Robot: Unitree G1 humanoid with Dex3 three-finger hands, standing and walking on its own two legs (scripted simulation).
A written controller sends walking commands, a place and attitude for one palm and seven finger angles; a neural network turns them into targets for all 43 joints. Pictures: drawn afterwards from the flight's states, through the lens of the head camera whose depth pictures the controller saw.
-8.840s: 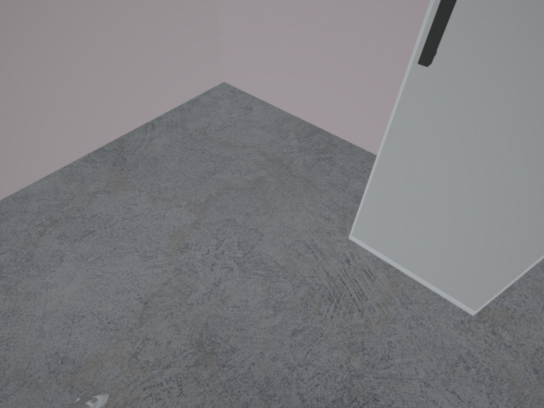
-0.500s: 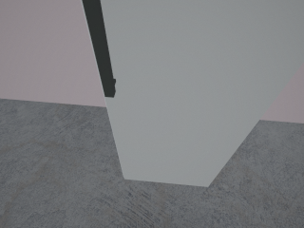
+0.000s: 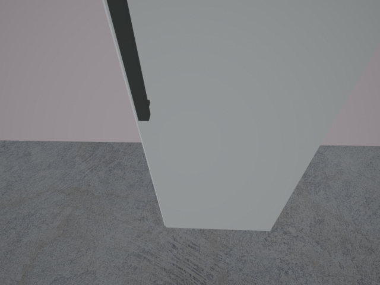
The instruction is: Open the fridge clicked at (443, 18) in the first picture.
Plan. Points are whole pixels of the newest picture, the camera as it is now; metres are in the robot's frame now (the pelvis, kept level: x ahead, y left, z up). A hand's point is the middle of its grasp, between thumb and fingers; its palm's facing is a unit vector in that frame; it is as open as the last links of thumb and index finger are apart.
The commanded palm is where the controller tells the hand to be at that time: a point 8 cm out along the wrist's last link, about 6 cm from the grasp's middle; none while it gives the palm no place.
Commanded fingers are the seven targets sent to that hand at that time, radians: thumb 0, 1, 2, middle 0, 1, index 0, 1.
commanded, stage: look again from close up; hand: left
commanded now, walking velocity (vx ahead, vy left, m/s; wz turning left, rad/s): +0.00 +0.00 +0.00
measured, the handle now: (132, 49) +0.48 +0.14 +0.27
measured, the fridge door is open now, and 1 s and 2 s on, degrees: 0 0 0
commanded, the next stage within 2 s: raise the hand to about handle height in 0.82 s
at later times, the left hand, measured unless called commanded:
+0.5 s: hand out of the picture -0.01 +0.15 -0.17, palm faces +0.03 -0.98 -0.17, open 7.3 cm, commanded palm none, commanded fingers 0.00 0.90 0.90 -0.20 -0.30 -0.20 -0.30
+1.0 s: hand out of the picture +0.07 +0.18 -0.14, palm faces +0.18 -0.95 -0.24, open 7.2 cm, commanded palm +0.12 +0.22 -0.05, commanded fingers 0.00 0.78 0.85 -0.21 -0.38 -0.21 -0.38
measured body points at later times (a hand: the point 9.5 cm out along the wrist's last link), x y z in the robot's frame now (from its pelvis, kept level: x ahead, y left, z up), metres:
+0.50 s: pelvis +0.01 +0.00 +0.00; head +0.03 -0.01 +0.45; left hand -0.01 +0.20 -0.16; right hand +0.00 -0.20 -0.17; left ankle -0.03 +0.10 -0.74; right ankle +0.03 -0.12 -0.74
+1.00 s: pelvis +0.02 -0.01 +0.00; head +0.04 -0.02 +0.45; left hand +0.06 +0.23 -0.12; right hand +0.02 -0.23 -0.16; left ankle -0.03 +0.10 -0.74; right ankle +0.03 -0.12 -0.74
